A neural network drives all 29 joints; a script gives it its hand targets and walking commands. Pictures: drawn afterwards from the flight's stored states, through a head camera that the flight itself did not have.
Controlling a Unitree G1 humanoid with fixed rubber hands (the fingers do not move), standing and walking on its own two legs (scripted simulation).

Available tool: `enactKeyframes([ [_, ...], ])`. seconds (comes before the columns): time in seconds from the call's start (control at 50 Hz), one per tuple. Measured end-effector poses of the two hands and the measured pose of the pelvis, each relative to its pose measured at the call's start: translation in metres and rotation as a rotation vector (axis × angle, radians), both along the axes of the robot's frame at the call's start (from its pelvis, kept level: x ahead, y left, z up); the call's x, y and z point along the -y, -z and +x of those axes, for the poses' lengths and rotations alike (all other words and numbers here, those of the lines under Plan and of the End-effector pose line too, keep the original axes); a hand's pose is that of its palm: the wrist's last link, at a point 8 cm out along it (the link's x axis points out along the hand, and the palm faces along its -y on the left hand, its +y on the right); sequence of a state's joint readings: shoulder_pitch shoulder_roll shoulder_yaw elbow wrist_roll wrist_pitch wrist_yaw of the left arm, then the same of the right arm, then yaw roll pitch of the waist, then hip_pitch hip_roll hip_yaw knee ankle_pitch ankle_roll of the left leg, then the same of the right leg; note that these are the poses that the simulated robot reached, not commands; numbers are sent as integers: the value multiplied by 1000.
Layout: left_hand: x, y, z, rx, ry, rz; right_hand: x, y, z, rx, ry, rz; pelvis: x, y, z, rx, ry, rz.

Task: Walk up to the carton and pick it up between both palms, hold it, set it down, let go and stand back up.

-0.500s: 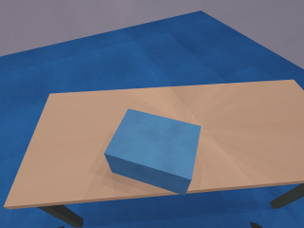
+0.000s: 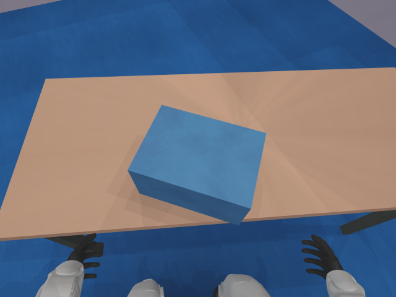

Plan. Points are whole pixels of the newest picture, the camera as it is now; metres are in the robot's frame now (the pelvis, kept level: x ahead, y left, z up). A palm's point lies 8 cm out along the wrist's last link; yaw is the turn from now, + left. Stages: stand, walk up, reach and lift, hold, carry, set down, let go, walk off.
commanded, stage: reach and lift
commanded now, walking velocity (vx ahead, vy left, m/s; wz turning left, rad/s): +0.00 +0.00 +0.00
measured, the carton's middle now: (199, 164) +0.40 -0.03 -0.08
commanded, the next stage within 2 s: none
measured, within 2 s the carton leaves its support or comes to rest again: neither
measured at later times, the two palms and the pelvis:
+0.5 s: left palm (48, 289) +0.15 +0.28 -0.07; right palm out of the picture +0.08 -0.22 -0.07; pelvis -0.03 +0.05 +0.01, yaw -4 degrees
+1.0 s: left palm (45, 281) +0.17 +0.28 -0.05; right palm (309, 293) +0.10 -0.20 -0.04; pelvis -0.02 +0.04 +0.01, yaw -5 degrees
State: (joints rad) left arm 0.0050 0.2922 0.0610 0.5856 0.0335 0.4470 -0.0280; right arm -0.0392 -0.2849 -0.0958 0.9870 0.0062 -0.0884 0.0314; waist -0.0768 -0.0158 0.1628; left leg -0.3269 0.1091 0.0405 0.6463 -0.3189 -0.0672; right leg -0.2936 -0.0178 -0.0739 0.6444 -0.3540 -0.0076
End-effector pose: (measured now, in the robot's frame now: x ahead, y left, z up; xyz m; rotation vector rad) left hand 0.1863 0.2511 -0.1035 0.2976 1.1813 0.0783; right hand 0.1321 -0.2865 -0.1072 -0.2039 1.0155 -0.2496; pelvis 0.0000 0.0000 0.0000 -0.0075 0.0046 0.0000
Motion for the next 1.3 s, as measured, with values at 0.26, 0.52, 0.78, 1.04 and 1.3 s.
enactKeyframes([
  [0.26,-1,-14,-10,129,5,-55,-29,-33,-23,172,71,-29,-18,-4,-12,75,34,3],
  [0.52,-26,-36,-32,204,54,-53,-67,-36,-45,228,92,34,-48,-5,-28,125,70,-4],
  [0.78,-14,-55,-14,343,65,-125,-85,-52,-29,336,89,50,-53,-9,-31,152,88,7],
  [1.04,-25,-57,-22,448,42,-186,-92,-66,-27,392,153,42,-43,-15,-17,144,83,6],
  [1.3,-34,-68,-19,596,55,-255,-114,-70,6,489,183,66,-43,-15,4,126,59,-10],
])
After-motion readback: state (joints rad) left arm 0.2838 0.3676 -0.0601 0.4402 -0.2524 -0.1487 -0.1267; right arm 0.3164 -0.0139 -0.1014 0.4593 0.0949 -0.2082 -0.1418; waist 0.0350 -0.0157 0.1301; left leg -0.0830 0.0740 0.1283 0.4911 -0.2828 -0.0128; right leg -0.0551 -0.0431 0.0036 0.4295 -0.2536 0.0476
